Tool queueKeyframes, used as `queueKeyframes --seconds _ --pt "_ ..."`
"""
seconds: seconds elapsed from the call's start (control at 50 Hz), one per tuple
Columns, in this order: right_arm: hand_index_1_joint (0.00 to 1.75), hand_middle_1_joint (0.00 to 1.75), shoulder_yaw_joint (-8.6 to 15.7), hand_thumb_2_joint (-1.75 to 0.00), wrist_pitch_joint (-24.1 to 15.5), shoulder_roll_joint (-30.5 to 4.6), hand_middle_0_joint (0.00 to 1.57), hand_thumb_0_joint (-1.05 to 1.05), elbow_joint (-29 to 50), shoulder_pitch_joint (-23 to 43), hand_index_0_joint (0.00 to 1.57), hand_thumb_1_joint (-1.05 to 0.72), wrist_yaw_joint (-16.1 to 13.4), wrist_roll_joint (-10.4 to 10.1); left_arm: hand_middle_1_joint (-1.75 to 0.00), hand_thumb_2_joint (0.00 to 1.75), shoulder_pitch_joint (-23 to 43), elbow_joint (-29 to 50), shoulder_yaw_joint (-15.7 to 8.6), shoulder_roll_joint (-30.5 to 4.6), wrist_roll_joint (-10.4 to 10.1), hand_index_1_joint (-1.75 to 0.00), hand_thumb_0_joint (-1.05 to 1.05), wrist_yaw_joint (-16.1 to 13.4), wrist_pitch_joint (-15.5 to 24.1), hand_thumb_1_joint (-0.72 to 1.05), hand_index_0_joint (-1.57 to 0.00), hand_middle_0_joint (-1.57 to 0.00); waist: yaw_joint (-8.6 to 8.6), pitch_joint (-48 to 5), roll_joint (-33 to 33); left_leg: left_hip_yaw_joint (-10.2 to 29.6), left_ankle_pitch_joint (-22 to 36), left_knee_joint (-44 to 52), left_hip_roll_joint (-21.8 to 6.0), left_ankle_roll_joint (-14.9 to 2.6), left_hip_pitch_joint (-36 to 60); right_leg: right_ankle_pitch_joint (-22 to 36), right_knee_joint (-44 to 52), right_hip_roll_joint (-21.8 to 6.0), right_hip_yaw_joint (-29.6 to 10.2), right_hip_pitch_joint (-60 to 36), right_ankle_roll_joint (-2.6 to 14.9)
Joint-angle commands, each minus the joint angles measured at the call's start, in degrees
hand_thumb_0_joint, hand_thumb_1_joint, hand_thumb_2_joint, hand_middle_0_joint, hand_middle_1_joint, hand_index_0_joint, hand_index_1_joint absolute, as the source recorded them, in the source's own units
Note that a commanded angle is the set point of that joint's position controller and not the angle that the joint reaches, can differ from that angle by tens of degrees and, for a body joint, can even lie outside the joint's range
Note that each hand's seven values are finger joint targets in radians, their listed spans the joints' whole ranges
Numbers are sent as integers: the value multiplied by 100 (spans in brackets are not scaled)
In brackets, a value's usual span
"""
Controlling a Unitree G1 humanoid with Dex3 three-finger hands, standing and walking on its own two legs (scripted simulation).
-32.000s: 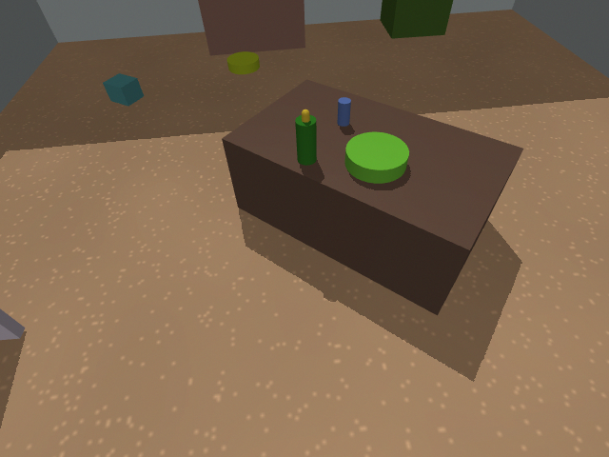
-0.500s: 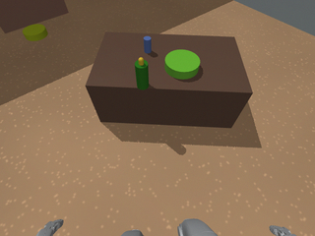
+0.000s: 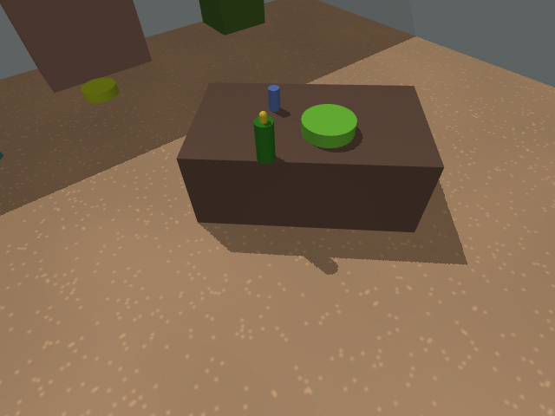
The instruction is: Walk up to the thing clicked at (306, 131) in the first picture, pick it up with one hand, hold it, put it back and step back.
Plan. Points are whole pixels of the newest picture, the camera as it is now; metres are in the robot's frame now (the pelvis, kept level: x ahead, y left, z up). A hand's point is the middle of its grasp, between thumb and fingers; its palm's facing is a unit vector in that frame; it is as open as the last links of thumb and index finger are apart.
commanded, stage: step back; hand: left
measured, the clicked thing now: (264, 136) +1.05 +0.11 -0.26
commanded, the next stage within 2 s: stand in 0.76 s
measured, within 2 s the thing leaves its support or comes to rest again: neither
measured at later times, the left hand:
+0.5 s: hand out of the picture +0.10 +0.27 -0.15, palm faces +0.02 -0.94 -0.35, open 7.4 cm
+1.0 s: hand out of the picture +0.14 +0.25 -0.13, palm faces -0.02 -0.94 -0.34, open 7.4 cm
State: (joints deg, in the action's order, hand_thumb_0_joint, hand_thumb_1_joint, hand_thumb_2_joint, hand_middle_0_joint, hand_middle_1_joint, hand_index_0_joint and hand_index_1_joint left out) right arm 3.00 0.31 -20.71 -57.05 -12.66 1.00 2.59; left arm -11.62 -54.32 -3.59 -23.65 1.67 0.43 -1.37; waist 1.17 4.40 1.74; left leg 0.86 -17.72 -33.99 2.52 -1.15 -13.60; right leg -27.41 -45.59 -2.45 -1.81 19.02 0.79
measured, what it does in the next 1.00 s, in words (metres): stands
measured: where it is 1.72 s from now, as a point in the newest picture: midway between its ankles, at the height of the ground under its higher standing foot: outside the picture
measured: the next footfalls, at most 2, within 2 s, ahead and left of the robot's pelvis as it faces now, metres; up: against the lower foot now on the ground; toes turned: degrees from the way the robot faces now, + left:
none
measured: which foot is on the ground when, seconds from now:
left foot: down 0.00-1.00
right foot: down 0.00-1.00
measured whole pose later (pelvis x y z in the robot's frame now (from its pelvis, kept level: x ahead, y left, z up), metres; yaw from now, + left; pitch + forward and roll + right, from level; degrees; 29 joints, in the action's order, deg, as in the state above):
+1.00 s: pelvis +0.04 +0.00 +0.02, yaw +0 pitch -3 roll +0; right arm 0.8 -1.1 -19.4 -62.8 -1.7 0.3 0.4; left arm -3.1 -63.1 -0.1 -20.1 0.1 0.2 0.7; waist 0.1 4.8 0.3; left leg -0.3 -11.5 -20.8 0.0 0.1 -6.7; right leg -13.5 -21.1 -0.9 -0.3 5.0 -0.7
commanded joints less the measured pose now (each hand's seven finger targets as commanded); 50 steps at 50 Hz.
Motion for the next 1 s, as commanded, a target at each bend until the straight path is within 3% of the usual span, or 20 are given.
queueKeyframes --seconds 0.0,0.06,0.1,0.12,0.14,0.16,0.18,0.32,0.34,0.36,0.38,0.4,0.44,0.48,0.54,0.72,0.74,0.78,0.84,0.98 --pt "30 30 299 -90 -318 -1558 20 0 588 677 20 -90 -119 6 -30 90 198 287 -257 -1025 -84 -30 0 15 229 90 -20 -20 25 77 -929 1860 -1761 1991 -1537 -810 -352 107 -68 -81 -98 283 44" --pt "30 30 313 -90 -209 -1500 20 0 535 691 20 -90 -65 -7 -30 90 43 129 -272 -854 -43 -30 0 27 324 90 -20 -20 19 -206 -1124 1247 -1126 1535 -1276 -677 -478 375 1502 194 301 -770 3" --pt "30 30 209 -90 -130 -1210 20 0 581 713 20 -90 -69 -97 -30 90 -164 -26 -299 -891 24 -30 0 -50 385 90 -20 -20 203 -337 -737 848 -703 812 -977 -320 -972 1026 2319 276 194 -1735 87" --pt "30 30 139 -90 -134 -922 20 0 652 699 20 -90 -68 -147 -30 90 -270 -23 -370 -1210 71 -30 0 -96 428 90 -20 -20 263 -366 116 566 -778 -5 -533 -56 -1557 277 2702 -469 -1197 -1865 367" --pt "30 30 166 -90 -111 -953 20 0 609 689 20 -90 -102 -138 -30 90 -222 -62 -441 -1645 83 -30 0 -86 463 90 -20 -20 296 -178 764 355 -1438 -937 12 46 -1625 -1327 3309 -1409 -2465 -1245 853" --pt "30 30 233 -90 -119 -1170 20 0 505 493 20 -90 -116 -97 -30 90 169 130 -453 -1688 93 -30 0 -75 486 90 -20 -20 141 82 558 462 -1441 -1385 -245 132 -1409 -1381 3334 -1920 -2818 -698 1261" --pt "30 30 235 -90 -140 -1248 20 0 456 359 20 -90 -100 -123 -30 90 343 221 -420 -1512 39 -30 0 -89 495 90 -20 -20 52 184 250 581 -1210 -1468 -337 123 -1356 -847 3192 -1814 -2516 -620 1275" --pt "30 30 286 -90 -254 -1013 20 0 98 -62 20 -90 -90 -50 -30 90 720 246 -156 -1064 -6 -30 0 -33 382 90 -20 -20 -278 -327 419 35 119 952 -243 51 654 1131 1988 -775 -531 96 539" --pt "30 30 323 -90 -281 -1191 20 0 103 -34 20 -90 -121 -10 -30 90 609 252 -77 -831 -35 -30 0 -20 372 90 -20 -20 -248 -418 -207 801 134 1321 -753 -56 924 1368 1432 -499 -270 348 326" --pt "30 30 319 -90 -323 -1433 20 0 187 248 20 -90 -140 -18 -30 90 618 204 -24 -627 -137 -30 0 -14 328 90 -20 -20 -140 -398 -954 2079 -415 1791 -1565 -443 567 594 842 99 161 472 62" --pt "30 30 340 -90 -312 -1666 20 0 228 436 20 -90 -126 -50 -30 90 555 70 -128 -897 -149 -30 0 -52 293 90 -20 -20 -78 -238 -866 2275 -708 1837 -1940 -893 -82 -100 619 100 142 -4 45" --pt "30 30 326 -90 -310 -1599 20 0 265 638 20 -90 -119 -44 -30 90 498 39 -111 -917 -118 -30 0 -56 308 90 -20 -20 -17 -197 -772 2091 -405 1738 -1907 -956 -122 -120 671 65 107 -134 82" --pt "30 30 229 -90 -307 -1399 20 0 258 816 20 -90 -127 -68 -30 90 384 -80 -69 -755 -110 -30 0 -71 385 90 -20 -20 95 -309 -891 1341 1205 1282 -1527 -612 89 783 1794 10 111 -580 110" --pt "30 30 149 -90 -288 -1132 20 0 228 888 20 -90 -136 -172 -30 90 149 -232 -131 -990 -117 -30 0 -111 489 90 -20 -20 146 -804 -680 568 2538 514 -963 -162 44 2608 2028 -257 -334 -1441 167" --pt "30 30 165 -90 -243 -1112 20 0 148 759 20 -90 -166 -164 -30 90 444 -182 -159 -1229 -98 -30 0 -127 483 90 -20 -20 -51 -851 -269 320 1881 376 -739 -47 105 3102 1857 -659 -700 -1418 405" --pt "30 30 163 -90 -200 -1066 20 0 23 1100 20 -90 -162 -181 -30 90 641 -253 -87 -1122 -110 -30 0 -186 426 90 -20 -20 -14 -857 10 245 2216 433 -795 -163 337 3520 1801 -523 -432 -1395 258" --pt "30 30 89 -90 -216 -1108 20 0 -20 1013 20 -90 -164 -250 -30 90 863 -339 37 -862 -196 -30 0 -160 389 90 -20 -20 -163 -818 -70 505 2631 917 -932 -155 647 3654 2007 -508 -415 -1195 179" --pt "30 30 88 -90 -248 -1207 20 0 -98 1067 20 -90 -164 -232 -30 90 876 -343 65 -796 -211 -30 0 -157 354 90 -20 -20 -109 -877 -211 538 3261 1002 -1055 -161 937 3656 2079 -390 -258 -1316 64" --pt "30 30 58 -90 -254 -1172 20 0 -169 1149 20 -90 -173 -227 -30 90 943 -449 70 -848 -180 -30 0 -149 335 90 -20 -20 -116 -970 -306 482 3344 1204 -1070 -94 1132 3554 2261 -408 -228 -1507 47" --pt "30 30 1 -90 -238 -1048 20 0 -295 1299 20 -90 -148 -247 -30 90 1050 -651 93 -885 -139 -30 0 -109 350 90 -20 -20 -125 -868 -212 386 2264 1659 -1003 0 1111 2962 2794 -474 -286 -1600 -1"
